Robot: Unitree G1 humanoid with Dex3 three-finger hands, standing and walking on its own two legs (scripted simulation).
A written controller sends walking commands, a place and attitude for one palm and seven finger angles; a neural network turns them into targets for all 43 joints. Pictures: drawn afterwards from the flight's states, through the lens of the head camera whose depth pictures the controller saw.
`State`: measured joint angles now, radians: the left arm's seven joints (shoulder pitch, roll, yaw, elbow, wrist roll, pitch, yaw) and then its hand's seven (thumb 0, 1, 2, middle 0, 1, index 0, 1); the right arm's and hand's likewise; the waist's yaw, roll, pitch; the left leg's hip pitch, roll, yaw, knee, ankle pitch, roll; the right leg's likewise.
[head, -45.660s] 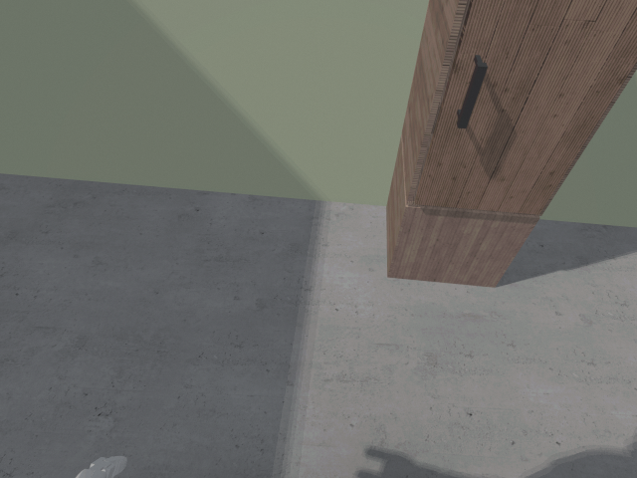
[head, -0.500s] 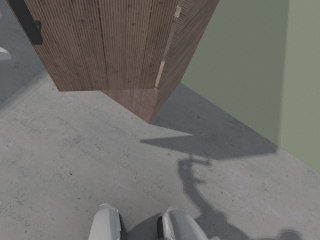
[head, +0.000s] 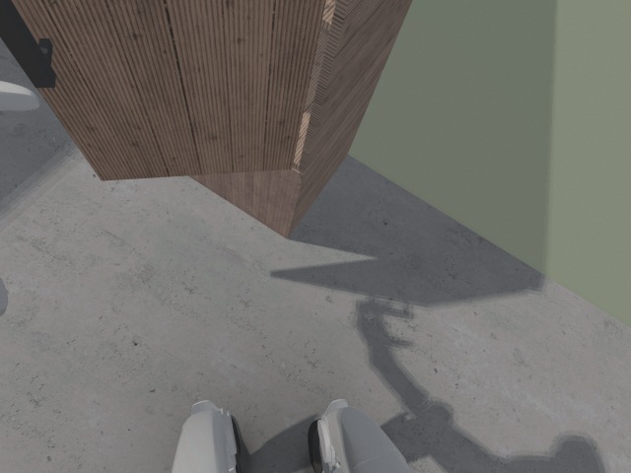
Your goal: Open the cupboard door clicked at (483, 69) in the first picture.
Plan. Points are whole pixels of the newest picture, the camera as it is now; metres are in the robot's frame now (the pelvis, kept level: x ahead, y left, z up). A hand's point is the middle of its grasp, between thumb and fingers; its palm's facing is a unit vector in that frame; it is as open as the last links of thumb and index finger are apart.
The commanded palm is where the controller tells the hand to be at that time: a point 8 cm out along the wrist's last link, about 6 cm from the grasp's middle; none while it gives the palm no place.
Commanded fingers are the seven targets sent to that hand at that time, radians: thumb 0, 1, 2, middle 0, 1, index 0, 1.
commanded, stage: slide the fingers in behind the handle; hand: left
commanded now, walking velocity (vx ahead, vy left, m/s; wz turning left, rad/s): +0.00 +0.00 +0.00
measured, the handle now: (12, 10) +0.61 +0.25 +0.11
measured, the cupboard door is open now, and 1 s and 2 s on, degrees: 41 41 41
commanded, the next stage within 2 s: close the thumb around the handle in 1.08 s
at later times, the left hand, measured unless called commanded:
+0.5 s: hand (14, 46) +0.56 +0.24 +0.11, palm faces +0.05 -1.00 +0.01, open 14.0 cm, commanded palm +0.54 +0.26 +0.11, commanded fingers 0.00 -0.50 0.30 -0.30 -1.20 -0.30 -1.20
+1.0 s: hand (23, 46) +0.56 +0.23 +0.11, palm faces +0.05 -1.00 +0.01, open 14.0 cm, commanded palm +0.54 +0.26 +0.11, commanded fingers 0.00 -0.50 0.30 -0.30 -1.20 -0.30 -1.20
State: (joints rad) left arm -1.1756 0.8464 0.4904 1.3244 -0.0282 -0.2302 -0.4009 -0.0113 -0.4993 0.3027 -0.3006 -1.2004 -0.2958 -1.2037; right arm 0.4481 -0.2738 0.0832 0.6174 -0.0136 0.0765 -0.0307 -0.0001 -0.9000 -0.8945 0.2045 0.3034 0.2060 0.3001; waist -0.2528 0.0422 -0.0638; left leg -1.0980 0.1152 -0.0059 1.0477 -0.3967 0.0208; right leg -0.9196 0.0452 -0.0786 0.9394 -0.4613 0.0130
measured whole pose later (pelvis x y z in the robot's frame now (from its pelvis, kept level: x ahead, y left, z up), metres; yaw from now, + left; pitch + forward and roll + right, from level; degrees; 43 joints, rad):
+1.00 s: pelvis +0.01 +0.00 +0.00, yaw +1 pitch +24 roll -5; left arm -1.13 0.72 0.45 1.30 -0.04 -0.28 -0.30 -0.01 -0.50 0.30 -0.30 -1.20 -0.30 -1.20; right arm 0.45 -0.27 0.05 0.64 -0.02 0.07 -0.01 0.00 -0.90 -0.89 0.20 0.30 0.21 0.30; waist -0.24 0.04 -0.08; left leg -1.05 0.11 0.00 1.03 -0.40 0.01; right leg -0.88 0.04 -0.07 0.93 -0.47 0.01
